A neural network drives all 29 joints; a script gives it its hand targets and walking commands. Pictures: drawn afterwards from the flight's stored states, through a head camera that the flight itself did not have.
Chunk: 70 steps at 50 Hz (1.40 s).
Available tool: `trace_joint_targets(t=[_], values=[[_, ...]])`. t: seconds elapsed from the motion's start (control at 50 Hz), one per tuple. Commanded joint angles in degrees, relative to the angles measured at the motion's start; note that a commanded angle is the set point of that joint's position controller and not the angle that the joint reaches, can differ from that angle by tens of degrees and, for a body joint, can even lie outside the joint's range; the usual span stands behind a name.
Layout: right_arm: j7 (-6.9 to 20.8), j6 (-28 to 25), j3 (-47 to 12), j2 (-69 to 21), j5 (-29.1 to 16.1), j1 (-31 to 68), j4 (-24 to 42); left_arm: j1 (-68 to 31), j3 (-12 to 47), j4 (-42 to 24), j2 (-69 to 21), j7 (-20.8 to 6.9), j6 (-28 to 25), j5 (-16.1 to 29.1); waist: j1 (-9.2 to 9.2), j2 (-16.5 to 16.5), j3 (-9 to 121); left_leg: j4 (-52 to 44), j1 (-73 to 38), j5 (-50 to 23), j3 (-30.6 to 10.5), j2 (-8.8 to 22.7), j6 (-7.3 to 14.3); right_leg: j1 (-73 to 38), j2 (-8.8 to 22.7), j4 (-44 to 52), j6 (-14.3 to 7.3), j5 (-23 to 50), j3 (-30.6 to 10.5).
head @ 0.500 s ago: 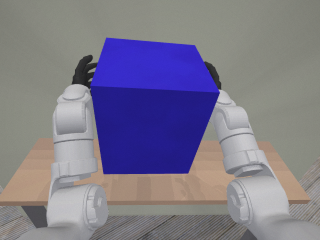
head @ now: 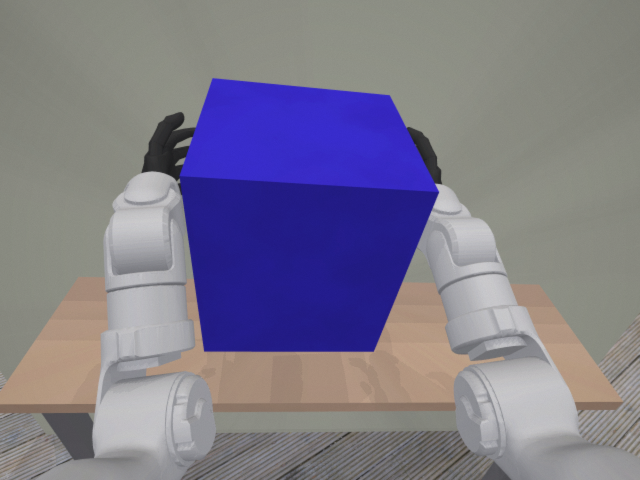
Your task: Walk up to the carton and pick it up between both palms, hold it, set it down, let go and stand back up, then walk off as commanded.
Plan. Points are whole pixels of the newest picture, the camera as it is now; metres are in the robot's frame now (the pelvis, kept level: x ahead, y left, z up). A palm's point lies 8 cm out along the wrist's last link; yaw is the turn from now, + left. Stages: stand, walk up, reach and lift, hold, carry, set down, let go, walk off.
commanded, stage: hold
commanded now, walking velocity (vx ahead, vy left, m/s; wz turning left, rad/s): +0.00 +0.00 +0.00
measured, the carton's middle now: (297, 222) +0.35 +0.02 +0.21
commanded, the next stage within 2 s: none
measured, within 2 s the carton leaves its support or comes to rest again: neither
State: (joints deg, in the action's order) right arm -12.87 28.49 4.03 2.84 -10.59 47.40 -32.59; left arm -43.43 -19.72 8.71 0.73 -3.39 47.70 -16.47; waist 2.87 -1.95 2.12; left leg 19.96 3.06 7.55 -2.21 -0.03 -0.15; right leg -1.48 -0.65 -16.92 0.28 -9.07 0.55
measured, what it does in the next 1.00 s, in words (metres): stands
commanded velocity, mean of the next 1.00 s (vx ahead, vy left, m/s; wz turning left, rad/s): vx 0.00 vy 0.00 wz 0.00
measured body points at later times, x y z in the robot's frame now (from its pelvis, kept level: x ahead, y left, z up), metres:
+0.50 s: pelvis +0.00 +0.00 +0.00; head -0.08 +0.02 +0.44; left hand +0.37 +0.17 +0.26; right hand +0.39 -0.13 +0.25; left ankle +0.05 +0.12 -0.75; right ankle +0.02 -0.12 -0.75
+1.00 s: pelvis +0.00 +0.00 +0.00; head -0.08 +0.02 +0.44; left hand +0.36 +0.17 +0.26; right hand +0.38 -0.13 +0.25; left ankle +0.05 +0.12 -0.75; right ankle +0.02 -0.12 -0.75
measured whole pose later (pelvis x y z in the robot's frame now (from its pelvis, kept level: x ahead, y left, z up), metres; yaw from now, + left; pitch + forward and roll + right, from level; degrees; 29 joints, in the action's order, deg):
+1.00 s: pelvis +0.00 +0.00 +0.00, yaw +0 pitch -9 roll -1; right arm -13.0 28.8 3.7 3.0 -10.7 47.3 -32.4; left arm -43.5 -19.7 8.8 0.7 -3.6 47.9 -16.6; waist 2.9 -1.9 2.2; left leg 20.0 3.0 7.5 -2.2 0.0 -0.2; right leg -1.5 -0.7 -16.9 0.3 -9.1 0.6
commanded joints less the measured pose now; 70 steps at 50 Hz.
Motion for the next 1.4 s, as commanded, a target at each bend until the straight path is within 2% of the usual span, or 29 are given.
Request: trace_joint_targets(t=[0.0,0.04,0.1,0.14,0.18,0.2,0.22,0.28,0.4,0.44,0.48,0.54,0.56,0.6,0.62,0.8,0.82,0.86,0.9,0.96,0.98,1.08,1.12,1.16,1.2,1.22,1.26,1.36,1.38], values=[[5.26,-1.79,-16.45,-29.99,-8.36,45.47,12.82,-37.36,27.44,-1.21,-32.39,-9.06,-2.12,6.77,5.20,4.06,14.88,-4.34,-2.64,-1.01,3.33,-1.02,-1.85,-1.10,-3.22,2.61,1.60,0.82,2.61],[5.74,-3.26,-16.32,-31.37,-8.13,48.29,15.35,-39.60,29.61,-2.17,-33.85,-8.69,-2.86,8.39,5.31,5.85,18.32,-3.96,-1.99,1.16,3.81,-1.00,-1.79,-0.86,-3.07,2.20,0.99,0.16,2.26],[6.43,-3.32,-15.24,-29.80,-7.40,48.67,13.58,-38.31,26.95,1.07,-33.36,-8.62,-2.94,7.43,4.72,5.50,16.81,-5.13,-0.98,2.02,2.88,0.01,-1.40,-0.28,-3.49,2.18,0.97,-0.01,2.16],[6.70,-3.32,-13.86,-28.67,-7.03,48.38,10.94,-38.49,26.38,1.87,-33.38,-8.86,-3.06,6.77,5.32,5.97,14.52,-6.14,0.61,5.63,2.76,0.17,-1.65,-0.82,-3.58,2.30,0.72,-2.58,2.39],[6.94,-2.72,-14.28,-29.23,-6.04,46.80,8.38,-37.12,22.97,4.60,-31.24,-9.31,-2.65,4.65,3.44,4.06,11.87,-7.22,2.18,7.48,3.45,0.00,-0.30,-1.69,-3.34,2.09,1.20,-4.35,2.40],[7.17,-2.47,-11.64,-28.36,-4.65,46.16,5.52,-37.37,22.88,5.31,-31.54,-9.56,-2.58,3.96,4.46,4.96,11.26,-7.96,2.11,10.93,3.43,0.25,-0.50,-0.75,-3.33,2.19,1.07,-6.62,2.90],[7.60,-2.79,-12.14,-28.76,-5.12,46.31,5.32,-38.46,22.14,6.37,-30.82,-9.71,-2.91,2.81,3.72,5.35,10.29,-8.34,3.39,11.49,3.02,0.39,0.03,-1.05,-3.50,2.09,1.08,-5.97,2.79],[7.54,-3.67,-12.59,-29.22,-6.24,46.13,8.55,-39.98,26.15,1.18,-32.88,-9.46,-3.99,6.82,5.31,5.14,16.84,-6.72,0.29,5.20,2.97,0.44,-1.58,-1.88,-3.28,1.40,0.82,-0.32,2.25],[6.40,-3.82,-15.57,-30.58,-7.52,47.37,10.91,-37.87,25.43,2.76,-32.26,-8.72,-4.19,6.46,4.64,4.30,18.38,-3.69,-3.22,-2.11,3.87,-1.41,-1.73,-1.49,-2.97,2.50,1.66,2.99,2.31],[6.02,-3.91,-17.44,-31.80,-8.84,46.56,11.72,-38.90,27.38,-1.61,-32.64,-8.53,-4.53,7.79,4.23,3.50,20.11,-2.60,-4.16,-5.02,3.65,-1.15,-1.58,-2.29,-3.44,2.02,1.59,5.53,1.97],[5.25,-3.53,-17.84,-29.97,-9.51,46.30,13.77,-37.42,28.12,-1.65,-32.32,-8.62,-3.94,8.49,5.59,4.55,20.24,-1.72,-5.59,-8.12,3.50,-1.24,-2.43,-3.08,-3.31,1.81,1.88,8.63,1.94],[5.07,-2.99,-17.74,-29.86,-9.64,43.89,13.24,-36.25,28.46,-1.76,-32.49,-8.58,-3.45,8.20,4.93,5.32,19.69,-1.95,-5.56,-8.27,3.44,-0.91,-2.67,-2.78,-3.56,1.64,1.44,7.87,1.64],[4.88,-2.90,-18.37,-30.53,-10.07,43.88,14.56,-35.29,28.43,-2.51,-32.80,-8.70,-3.44,8.21,5.20,3.97,21.21,-1.45,-6.43,-10.73,3.40,-1.12,-2.54,-4.29,-3.64,1.50,2.11,10.89,2.09],[4.07,-3.14,-20.61,-30.26,-11.38,44.10,19.51,-34.33,30.90,-7.23,-33.80,-8.35,-3.09,9.76,6.04,6.39,25.19,0.47,-8.70,-17.17,3.30,-1.43,-3.70,-6.73,-3.92,0.64,2.04,17.11,1.90],[3.78,-2.50,-21.60,-30.78,-12.06,43.31,19.41,-34.23,31.39,-8.71,-33.99,-8.33,-3.14,10.36,5.72,5.04,25.79,0.44,-10.03,-19.27,2.95,-1.17,-3.78,-6.63,-4.32,0.48,2.27,17.39,1.73],[3.74,-2.56,-21.12,-30.69,-11.69,45.75,22.68,-34.81,31.87,-7.83,-34.30,-8.29,-2.09,9.91,6.06,5.64,22.75,-0.08,-7.50,-13.63,2.61,-1.19,-3.35,-4.93,-3.95,1.36,1.57,12.69,1.86],[3.97,-1.78,-20.50,-30.39,-11.30,44.31,19.08,-34.55,29.70,-5.71,-33.45,-8.38,-1.63,7.82,5.43,5.81,18.48,-1.35,-5.74,-10.51,3.32,-1.71,-2.69,-4.76,-3.82,1.87,1.76,9.72,2.12],[4.52,-2.51,-18.83,-30.17,-10.64,45.97,19.37,-35.57,30.26,-5.01,-33.56,-8.87,-1.89,8.30,5.97,5.82,18.86,-2.02,-4.73,-8.65,2.78,-1.33,-2.99,-3.28,-3.74,1.69,1.28,7.69,2.31],[4.70,-2.21,-18.74,-30.66,-9.78,48.25,18.34,-35.66,28.40,-2.43,-33.59,-9.16,-1.65,7.48,4.64,4.25,17.32,-2.80,-4.36,-5.66,3.24,-1.25,-2.02,-1.84,-3.30,2.36,1.52,4.67,2.06],[5.52,-2.24,-16.27,-29.71,-8.53,46.08,14.11,-37.45,28.53,-1.33,-33.96,-9.05,-2.11,7.04,6.12,6.02,16.47,-4.23,-3.25,-1.53,2.94,-0.64,-2.47,-1.28,-3.48,2.51,0.71,1.38,2.00],[5.75,-2.55,-16.75,-29.64,-8.69,48.21,15.21,-38.11,28.21,-1.63,-33.69,-8.90,-2.43,7.59,5.03,5.83,17.80,-4.37,-2.76,-0.80,3.29,-0.47,-2.36,-1.42,-3.69,2.14,0.67,0.52,2.25],[7.25,-2.92,-13.15,-28.93,-6.35,46.16,8.65,-39.18,25.56,1.72,-32.75,-9.41,-2.85,5.95,5.21,6.00,13.58,-7.03,1.21,7.37,2.68,0.51,-1.32,-0.80,-3.28,1.68,0.68,-3.19,2.65],[7.15,-3.05,-13.96,-28.85,-6.30,48.31,10.40,-37.64,25.15,2.94,-32.37,-9.45,-2.83,6.41,4.29,4.21,14.23,-7.07,0.80,6.36,3.28,0.31,-0.99,-1.14,-3.46,2.13,1.08,-2.96,2.37],[7.23,-3.44,-12.48,-28.38,-5.81,48.01,10.10,-38.80,25.88,2.90,-32.24,-9.59,-3.33,6.68,5.46,5.79,15.29,-5.99,-0.02,5.79,3.32,0.00,-1.54,0.61,-2.70,2.86,0.49,-2.82,1.82],[7.46,-2.71,-12.02,-28.13,-5.61,46.86,6.34,-38.06,23.80,4.72,-31.92,-10.08,-2.87,4.76,4.13,5.68,11.85,-7.42,1.67,6.78,3.48,0.29,-1.32,-0.13,-3.28,2.40,0.69,-3.74,2.24],[7.44,-3.11,-13.22,-29.80,-5.61,47.70,8.57,-39.20,23.81,3.22,-31.77,-9.80,-3.26,5.68,4.01,3.95,13.99,-6.83,0.80,4.83,3.32,0.19,-0.78,-1.33,-3.04,2.16,0.81,-1.73,1.84],[7.45,-3.17,-12.24,-28.87,-5.47,46.24,6.24,-40.30,24.54,3.08,-31.93,-9.73,-3.88,5.84,4.59,5.14,13.78,-7.10,0.97,6.00,3.37,-0.05,-1.68,0.07,-2.99,2.29,0.69,-3.85,2.34],[6.04,-4.01,-17.66,-31.20,-8.80,47.00,14.55,-38.65,29.63,-2.19,-33.96,-8.34,-4.47,9.56,5.48,4.82,23.09,-2.13,-5.99,-6.49,3.53,-0.95,-2.77,-2.50,-3.29,1.92,1.28,6.86,2.01],[5.73,-3.11,-17.26,-31.01,-9.04,45.34,11.62,-36.89,26.97,-0.83,-32.39,-8.39,-3.84,7.84,4.65,4.22,18.09,-2.19,-4.82,-7.20,3.63,-1.31,-2.23,-1.49,-3.06,2.03,1.78,7.55,1.82]])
